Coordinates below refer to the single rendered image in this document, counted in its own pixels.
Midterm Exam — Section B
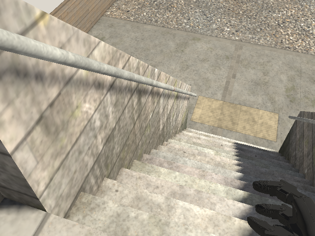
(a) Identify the right robot hand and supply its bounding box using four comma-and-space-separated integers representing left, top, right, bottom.
247, 179, 315, 236

